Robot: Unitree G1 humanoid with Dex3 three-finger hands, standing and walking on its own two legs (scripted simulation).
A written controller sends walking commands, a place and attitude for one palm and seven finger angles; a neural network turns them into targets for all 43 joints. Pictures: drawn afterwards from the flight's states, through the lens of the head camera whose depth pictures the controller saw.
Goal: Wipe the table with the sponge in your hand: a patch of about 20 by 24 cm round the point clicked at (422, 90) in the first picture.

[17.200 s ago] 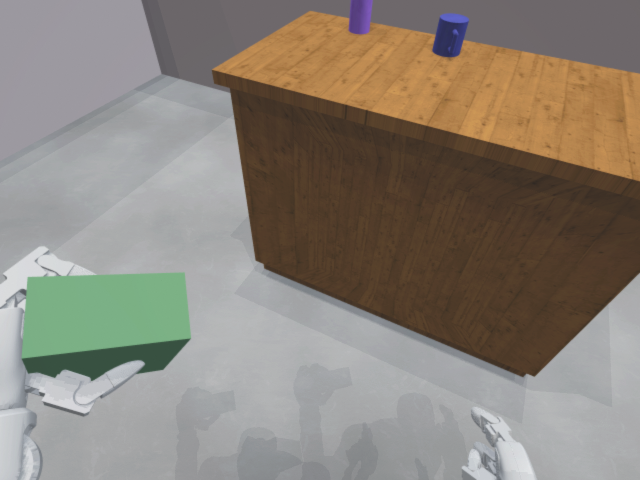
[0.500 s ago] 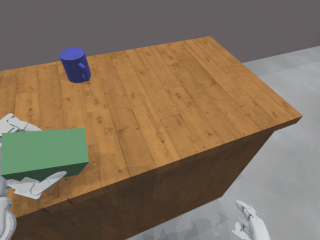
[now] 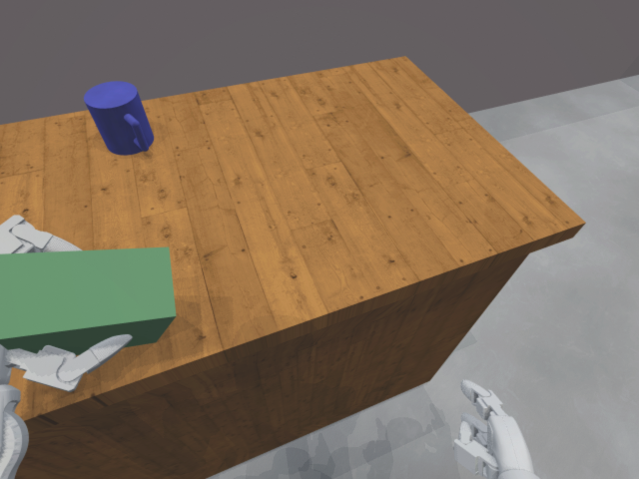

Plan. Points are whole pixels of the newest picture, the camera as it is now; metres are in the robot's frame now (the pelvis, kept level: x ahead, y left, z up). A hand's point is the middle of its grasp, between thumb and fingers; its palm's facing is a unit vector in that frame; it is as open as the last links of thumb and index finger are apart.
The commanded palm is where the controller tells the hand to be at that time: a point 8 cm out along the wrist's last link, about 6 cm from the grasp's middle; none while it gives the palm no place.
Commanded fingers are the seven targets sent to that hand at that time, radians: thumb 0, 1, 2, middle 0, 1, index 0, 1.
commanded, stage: shuffle to correct the standing spot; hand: left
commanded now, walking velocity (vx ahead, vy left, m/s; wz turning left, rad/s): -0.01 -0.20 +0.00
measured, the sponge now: (117, 305) +0.24 +0.22 +0.14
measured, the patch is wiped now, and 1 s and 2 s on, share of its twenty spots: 0.00 0.00 0.00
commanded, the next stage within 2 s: come to a stop and stand still in 0.28 s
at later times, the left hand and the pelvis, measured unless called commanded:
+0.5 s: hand (131, 312) +0.22 +0.20 +0.17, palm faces +0.39 -0.84 -0.39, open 10.1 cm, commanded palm +0.16 +0.23 +0.17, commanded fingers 0.00 0.10 1.30 -1.20 -1.60 -1.20 -1.60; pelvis +0.00 -0.05 -0.01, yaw +0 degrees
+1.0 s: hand (59, 305) +0.22 +0.26 +0.17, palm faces +0.37 -0.87 -0.33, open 10.1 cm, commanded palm +0.17 +0.30 +0.17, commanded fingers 0.00 0.10 1.30 -1.20 -1.60 -1.20 -1.60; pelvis +0.00 +0.02 +0.00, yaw -1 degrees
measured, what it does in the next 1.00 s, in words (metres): stands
